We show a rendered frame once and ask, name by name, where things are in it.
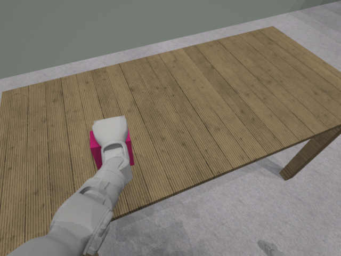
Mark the left robot upper arm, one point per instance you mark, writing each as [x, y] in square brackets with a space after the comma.
[80, 229]

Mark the robot left forearm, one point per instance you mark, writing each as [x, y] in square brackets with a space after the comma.
[109, 181]

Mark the sponge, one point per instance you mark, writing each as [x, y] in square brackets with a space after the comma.
[96, 150]

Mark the table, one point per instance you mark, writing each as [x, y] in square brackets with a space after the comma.
[193, 114]

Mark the right robot hand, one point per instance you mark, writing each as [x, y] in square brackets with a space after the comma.
[270, 249]

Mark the left robot hand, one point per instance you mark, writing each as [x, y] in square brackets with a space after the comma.
[110, 129]

